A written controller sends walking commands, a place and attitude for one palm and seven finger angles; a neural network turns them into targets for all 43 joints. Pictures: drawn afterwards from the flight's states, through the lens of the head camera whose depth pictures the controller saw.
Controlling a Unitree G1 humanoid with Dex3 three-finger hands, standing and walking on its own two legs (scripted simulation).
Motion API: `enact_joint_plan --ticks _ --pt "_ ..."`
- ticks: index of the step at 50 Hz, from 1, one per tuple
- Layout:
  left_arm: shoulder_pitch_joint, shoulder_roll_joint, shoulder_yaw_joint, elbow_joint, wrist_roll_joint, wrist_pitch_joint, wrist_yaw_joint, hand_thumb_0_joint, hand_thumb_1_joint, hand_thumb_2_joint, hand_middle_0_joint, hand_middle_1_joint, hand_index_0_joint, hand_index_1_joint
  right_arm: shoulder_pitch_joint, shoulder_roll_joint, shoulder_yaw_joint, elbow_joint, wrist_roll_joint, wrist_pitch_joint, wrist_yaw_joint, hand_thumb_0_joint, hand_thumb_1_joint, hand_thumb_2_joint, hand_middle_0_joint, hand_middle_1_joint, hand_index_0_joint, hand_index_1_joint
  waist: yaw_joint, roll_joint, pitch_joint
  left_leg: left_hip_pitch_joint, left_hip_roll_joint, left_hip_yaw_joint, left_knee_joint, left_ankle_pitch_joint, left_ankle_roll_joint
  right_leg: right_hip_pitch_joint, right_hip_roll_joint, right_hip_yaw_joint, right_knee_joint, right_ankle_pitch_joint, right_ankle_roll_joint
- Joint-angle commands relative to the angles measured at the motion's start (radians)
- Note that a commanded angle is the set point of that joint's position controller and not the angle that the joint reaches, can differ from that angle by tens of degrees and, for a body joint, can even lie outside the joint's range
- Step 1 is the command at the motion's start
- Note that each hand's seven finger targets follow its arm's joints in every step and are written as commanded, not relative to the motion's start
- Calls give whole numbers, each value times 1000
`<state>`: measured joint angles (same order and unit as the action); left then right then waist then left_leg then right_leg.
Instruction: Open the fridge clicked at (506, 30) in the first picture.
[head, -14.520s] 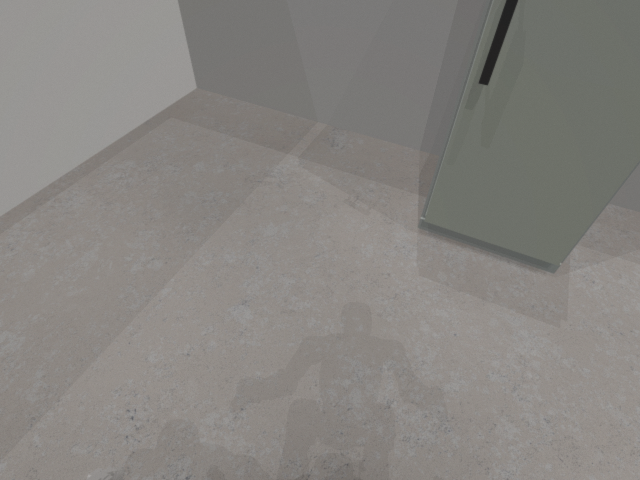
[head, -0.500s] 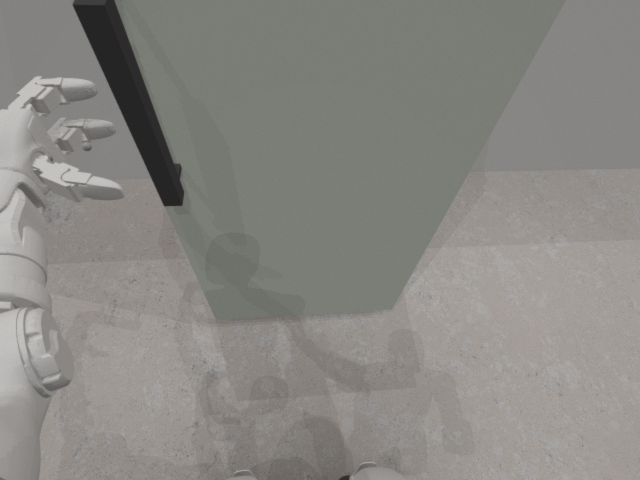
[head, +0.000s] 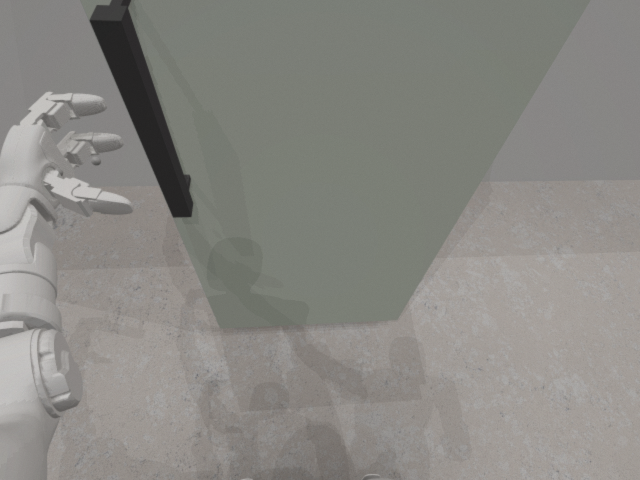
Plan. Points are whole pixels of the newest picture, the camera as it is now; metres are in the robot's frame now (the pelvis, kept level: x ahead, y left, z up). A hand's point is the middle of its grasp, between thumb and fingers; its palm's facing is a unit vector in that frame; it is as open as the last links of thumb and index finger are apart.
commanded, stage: move the hooked fingers beside the handle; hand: left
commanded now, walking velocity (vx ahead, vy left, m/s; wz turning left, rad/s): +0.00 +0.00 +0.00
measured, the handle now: (158, 123) +0.52 +0.19 +0.13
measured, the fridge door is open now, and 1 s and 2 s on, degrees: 0 0 0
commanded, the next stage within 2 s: feel for the door with the fingertips in 0.34 s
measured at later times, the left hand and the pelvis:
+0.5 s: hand (94, 162) +0.45 +0.25 +0.13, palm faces +0.04 -1.00 -0.01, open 14.0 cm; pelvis -0.01 +0.00 +0.00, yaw +0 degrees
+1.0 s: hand (128, 156) +0.46 +0.22 +0.13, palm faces +0.05 -1.00 -0.01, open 14.0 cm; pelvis -0.02 -0.01 +0.00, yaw +0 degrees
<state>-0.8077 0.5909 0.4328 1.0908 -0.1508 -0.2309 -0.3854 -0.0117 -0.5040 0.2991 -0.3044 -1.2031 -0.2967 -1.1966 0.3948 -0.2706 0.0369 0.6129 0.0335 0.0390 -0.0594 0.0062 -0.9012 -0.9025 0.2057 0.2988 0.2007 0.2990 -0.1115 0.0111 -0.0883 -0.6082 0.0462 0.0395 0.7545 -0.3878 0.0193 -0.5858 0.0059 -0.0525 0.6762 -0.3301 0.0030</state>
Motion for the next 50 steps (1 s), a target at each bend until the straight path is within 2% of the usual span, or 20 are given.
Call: enact_joint_plan --ticks 1,4,6,8,11,14,15,18,22,25,29,31,35,37,40,41,43,44,46,50 --pt "-505 260 10 -228 -27 -83 1 0 -500 300 -300 -1200 -300 -1200 116 -184 -68 -55 0 -33 -13 0 -900 -900 200 300 200 300 -14 142 -377 324 -13 -78 -58 463 -1 89 31 10 -31 347 -24" --pt "-501 227 -14 -178 -33 -76 2 0 -500 300 -300 -1200 -300 -1200 117 -183 -64 -54 0 -34 -15 0 -900 -900 200 300 200 300 -22 81 -356 286 -17 -76 -54 456 6 106 29 8 -28 362 -24" --pt "-510 247 -6 -165 -19 -72 6 0 -500 300 -300 -1200 -300 -1200 107 -184 -61 -53 -1 -34 -13 0 -900 -900 200 300 200 300 -16 114 -350 274 -19 -74 -56 430 2 97 25 10 -25 350 -23" --pt "-478 235 -11 -154 -16 -69 10 0 -500 300 -300 -1200 -300 -1200 104 -183 -62 -63 0 -34 -10 0 -900 -900 200 300 200 300 -11 93 -354 267 -20 -71 -54 429 3 101 25 12 -23 352 -22" --pt "-482 314 54 -201 -19 -88 17 0 -500 300 -300 -1200 -300 -1200 105 -186 -63 -74 -3 -31 -9 0 -900 -900 200 300 200 300 9 82 -426 267 -21 -67 -47 464 5 164 25 19 -10 402 -21" --pt "-468 289 32 -211 -25 -95 9 0 -500 300 -300 -1200 -300 -1200 97 -178 -60 -85 0 -27 -9 0 -900 -900 200 300 200 300 8 87 -393 240 -26 -57 -50 460 10 185 26 20 -15 418 -21" --pt "-454 332 70 -221 -23 -96 7 0 -500 300 -300 -1200 -300 -1200 95 -183 -63 -87 1 -27 -9 0 -900 -900 200 300 200 300 20 92 -421 242 -25 -52 -51 444 10 198 27 26 -15 422 -19" --pt "-477 274 5 -205 -23 -85 -9 0 -500 300 -300 -1200 -300 -1200 84 -179 -59 -85 7 -25 -13 0 -900 -900 200 300 200 300 -9 114 -348 225 -27 -51 -65 371 11 153 27 23 -33 361 -19" --pt "-487 258 5 -235 -40 -93 -13 0 -500 300 -300 -1200 -300 -1200 96 -184 -64 -70 5 -31 -15 0 -900 -900 200 300 200 300 -6 143 -379 284 -22 -66 -65 387 5 124 30 16 -36 333 -25" --pt "-461 180 -37 -225 -57 -84 -15 0 -500 300 -300 -1200 -300 -1200 99 -179 -66 -62 5 -38 -12 0 -900 -900 200 300 200 300 -11 113 -374 295 -20 -70 -67 408 6 118 32 10 -38 340 -25" --pt "-494 175 -47 -189 -42 -62 18 0 -500 300 -300 -1200 -300 -1200 101 -182 -63 -55 2 -41 -12 0 -900 -900 200 300 200 300 -22 81 -295 226 -26 -67 -80 314 12 100 26 9 -49 275 -24" --pt "-519 234 -7 -201 -23 -70 42 0 -500 300 -300 -1200 -300 -1200 103 -184 -64 -54 0 -43 -11 0 -900 -900 200 300 200 300 -12 91 -327 219 -27 -69 -80 298 10 114 23 16 -43 268 -22" --pt "-500 194 -12 -259 -19 -109 72 0 -500 300 -300 -1200 -300 -1200 99 -172 -67 -65 -4 -54 0 0 -900 -900 200 300 200 300 5 129 -407 282 -24 -71 -66 362 2 122 28 15 -25 300 -26" --pt "-487 214 8 -226 -19 -105 80 0 -500 300 -300 -1200 -300 -1200 99 -174 -66 -60 -4 -54 3 0 -900 -900 200 300 200 300 4 79 -380 240 -26 -65 -68 344 6 147 28 17 -28 312 -22" --pt "-485 196 -14 -202 -6 -90 86 0 -500 300 -300 -1200 -300 -1200 91 -173 -62 -67 -1 -51 2 0 -900 -900 200 300 200 300 -1 85 -335 201 -28 -54 -76 314 9 143 25 20 -31 305 -21" --pt "-493 233 8 -208 1 -89 92 0 -500 300 -300 -1200 -300 -1200 95 -176 -63 -69 -2 -50 0 0 -900 -900 200 300 200 300 3 77 -348 196 -28 -57 -76 299 10 149 24 22 -30 295 -20" --pt "-531 226 -5 -210 9 -90 98 0 -500 300 -300 -1200 -300 -1200 98 -174 -62 -66 -2 -51 0 0 -900 -900 200 300 200 300 -9 97 -346 206 -28 -58 -74 300 9 137 24 24 -31 293 -20" --pt "-532 246 18 -215 4 -100 102 0 -500 300 -300 -1200 -300 -1200 107 -176 -64 -67 -4 -50 -3 0 -900 -900 200 300 200 300 -6 58 -368 206 -28 -60 -67 321 13 164 26 23 -26 314 -21" --pt "-560 212 -14 -214 6 -109 98 0 -500 300 -300 -1200 -300 -1200 103 -171 -62 -62 -3 -54 -2 0 -900 -900 200 300 200 300 -18 96 -377 230 -28 -61 -67 328 9 142 26 24 -27 316 -19" --pt "-558 175 -40 -157 -1 -105 83 0 -500 300 -300 -1200 -300 -1200 113 -175 -64 -45 -2 -55 -3 0 -900 -900 200 300 200 300 -30 80 -353 233 -25 -66 -63 325 10 111 28 21 -31 304 -19"
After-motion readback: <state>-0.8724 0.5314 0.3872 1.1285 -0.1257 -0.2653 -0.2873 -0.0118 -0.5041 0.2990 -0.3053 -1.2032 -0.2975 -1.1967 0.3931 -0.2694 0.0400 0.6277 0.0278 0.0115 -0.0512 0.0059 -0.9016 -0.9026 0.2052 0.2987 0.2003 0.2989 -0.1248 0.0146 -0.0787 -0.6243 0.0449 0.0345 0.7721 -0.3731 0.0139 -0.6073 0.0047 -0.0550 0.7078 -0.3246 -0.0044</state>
